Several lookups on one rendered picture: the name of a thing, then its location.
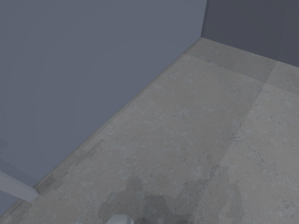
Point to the left robot thigh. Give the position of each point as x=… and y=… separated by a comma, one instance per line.
x=120, y=219

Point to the panel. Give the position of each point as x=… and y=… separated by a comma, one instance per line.
x=16, y=188

